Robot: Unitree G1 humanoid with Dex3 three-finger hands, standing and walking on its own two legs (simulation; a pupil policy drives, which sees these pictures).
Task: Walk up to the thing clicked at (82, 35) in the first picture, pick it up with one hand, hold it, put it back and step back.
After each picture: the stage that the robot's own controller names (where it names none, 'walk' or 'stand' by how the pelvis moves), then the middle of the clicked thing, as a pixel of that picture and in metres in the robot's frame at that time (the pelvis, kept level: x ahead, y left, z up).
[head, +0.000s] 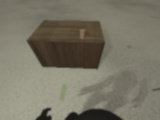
stand; (82, 34) +1.06 +0.18 -0.09
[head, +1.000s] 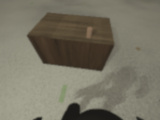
walk; (89, 32) +0.95 +0.12 -0.07
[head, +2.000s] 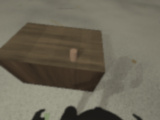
walk; (73, 55) +0.56 +0.19 -0.08
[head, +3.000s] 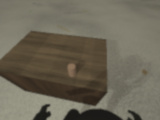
stand; (71, 70) +0.41 +0.19 -0.09
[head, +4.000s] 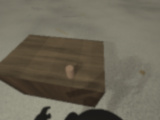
stand; (70, 72) +0.41 +0.20 -0.10
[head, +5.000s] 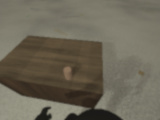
stand; (68, 73) +0.40 +0.21 -0.10
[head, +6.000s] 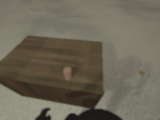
stand; (68, 73) +0.39 +0.22 -0.10
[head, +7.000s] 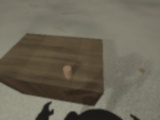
rise first; (67, 72) +0.39 +0.22 -0.10
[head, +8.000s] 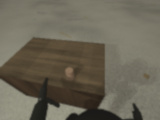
rise first; (69, 74) +0.39 +0.22 -0.09
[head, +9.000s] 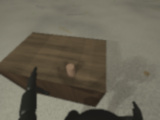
go down; (70, 70) +0.41 +0.21 -0.09
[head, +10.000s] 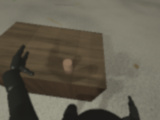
go down; (67, 66) +0.41 +0.19 -0.04
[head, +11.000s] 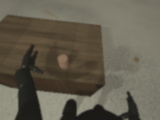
close in; (63, 62) +0.41 +0.20 -0.02
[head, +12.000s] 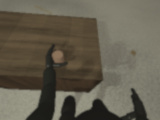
close; (58, 59) +0.42 +0.21 +0.01
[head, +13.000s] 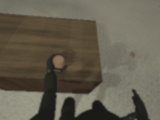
lift; (59, 64) +0.39 +0.20 +0.00
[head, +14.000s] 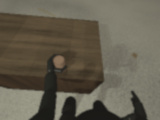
lift; (60, 64) +0.38 +0.21 +0.00
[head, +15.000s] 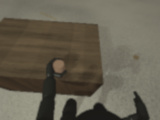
lift; (59, 68) +0.35 +0.21 +0.01
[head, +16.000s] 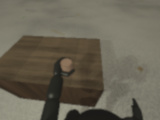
hold; (67, 68) +0.33 +0.17 +0.10
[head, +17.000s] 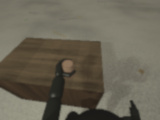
hold; (68, 69) +0.33 +0.17 +0.08
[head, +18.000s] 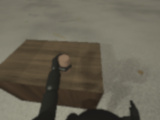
crouch; (65, 64) +0.36 +0.19 +0.11
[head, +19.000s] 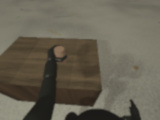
lower; (60, 55) +0.42 +0.22 +0.11
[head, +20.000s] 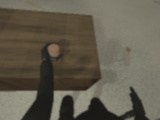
lower; (55, 53) +0.46 +0.22 +0.01
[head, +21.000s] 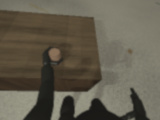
lower; (56, 57) +0.43 +0.22 +0.01
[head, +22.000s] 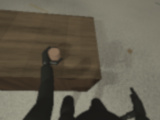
lower; (55, 57) +0.43 +0.22 +0.01
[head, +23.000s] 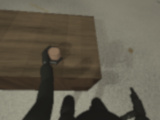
lower; (55, 56) +0.44 +0.22 +0.01
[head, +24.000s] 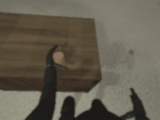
withdraw; (59, 60) +0.42 +0.20 +0.01
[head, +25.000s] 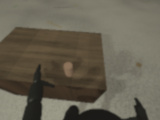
sink last; (68, 69) +0.39 +0.18 -0.04
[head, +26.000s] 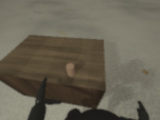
stand; (70, 70) +0.41 +0.20 -0.04
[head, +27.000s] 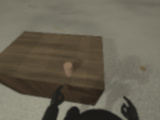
stand; (68, 69) +0.40 +0.20 -0.04
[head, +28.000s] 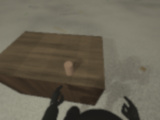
stand; (69, 68) +0.41 +0.20 -0.04
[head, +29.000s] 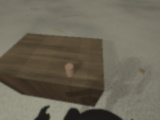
stand; (69, 70) +0.41 +0.20 -0.06
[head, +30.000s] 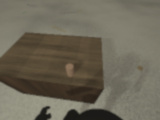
walk; (70, 70) +0.41 +0.20 -0.09
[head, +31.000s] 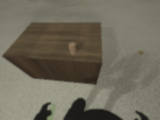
walk; (72, 48) +0.62 +0.24 -0.07
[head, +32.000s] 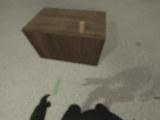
walk; (82, 27) +0.97 +0.19 -0.07
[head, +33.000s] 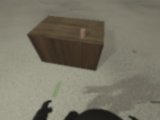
stand; (82, 33) +1.02 +0.18 -0.09
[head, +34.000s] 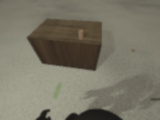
stand; (81, 34) +1.03 +0.20 -0.10
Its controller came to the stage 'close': yes
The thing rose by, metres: 0.21
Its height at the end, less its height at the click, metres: +0.00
